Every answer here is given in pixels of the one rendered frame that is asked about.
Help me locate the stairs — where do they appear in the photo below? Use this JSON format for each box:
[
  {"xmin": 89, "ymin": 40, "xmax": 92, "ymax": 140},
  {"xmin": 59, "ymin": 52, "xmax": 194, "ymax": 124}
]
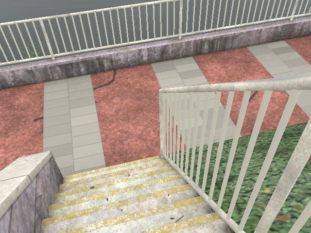
[{"xmin": 41, "ymin": 155, "xmax": 231, "ymax": 233}]

